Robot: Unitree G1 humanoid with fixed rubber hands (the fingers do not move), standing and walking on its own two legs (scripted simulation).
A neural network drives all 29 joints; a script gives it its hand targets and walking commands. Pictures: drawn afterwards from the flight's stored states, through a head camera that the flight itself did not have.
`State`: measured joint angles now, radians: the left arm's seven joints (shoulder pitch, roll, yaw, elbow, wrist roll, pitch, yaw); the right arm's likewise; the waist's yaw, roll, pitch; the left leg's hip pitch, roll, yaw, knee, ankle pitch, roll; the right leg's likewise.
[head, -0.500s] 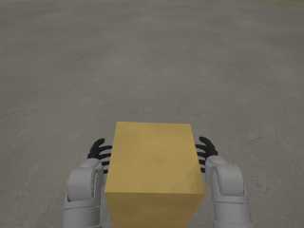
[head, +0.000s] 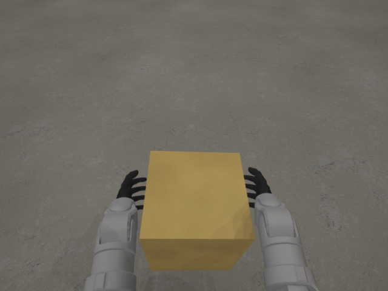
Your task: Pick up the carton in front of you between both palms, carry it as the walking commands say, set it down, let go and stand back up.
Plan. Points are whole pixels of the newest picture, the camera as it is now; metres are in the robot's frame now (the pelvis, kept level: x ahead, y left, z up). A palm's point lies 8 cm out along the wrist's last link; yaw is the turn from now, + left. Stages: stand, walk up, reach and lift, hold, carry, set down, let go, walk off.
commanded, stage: carry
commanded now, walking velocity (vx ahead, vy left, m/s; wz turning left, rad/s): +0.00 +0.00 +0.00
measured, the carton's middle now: (193, 214) +0.31 +0.01 -0.05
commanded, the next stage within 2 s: none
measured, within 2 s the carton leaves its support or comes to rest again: neither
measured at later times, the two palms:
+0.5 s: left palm (122, 203) +0.29 +0.15 +0.04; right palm (261, 198) +0.29 -0.14 +0.04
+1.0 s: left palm (131, 144) +0.46 +0.16 +0.06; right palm (244, 140) +0.46 -0.14 +0.06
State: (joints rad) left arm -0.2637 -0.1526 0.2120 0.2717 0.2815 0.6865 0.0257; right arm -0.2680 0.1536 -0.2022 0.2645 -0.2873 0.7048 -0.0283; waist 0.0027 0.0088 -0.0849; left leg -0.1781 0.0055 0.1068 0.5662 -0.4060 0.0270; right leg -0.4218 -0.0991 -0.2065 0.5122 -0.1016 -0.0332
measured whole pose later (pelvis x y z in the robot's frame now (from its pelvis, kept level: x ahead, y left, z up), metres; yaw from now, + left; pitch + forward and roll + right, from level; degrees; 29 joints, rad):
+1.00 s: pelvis +0.17 +0.01 +0.02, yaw +0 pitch +4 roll +0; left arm -0.18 -0.14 0.12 0.10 0.23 0.74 0.05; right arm -0.17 0.14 -0.14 0.09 -0.23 0.74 -0.04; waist 0.01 -0.01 -0.10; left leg -0.39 0.08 0.19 0.45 -0.21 -0.01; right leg -0.10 -0.09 -0.21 0.34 -0.29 0.03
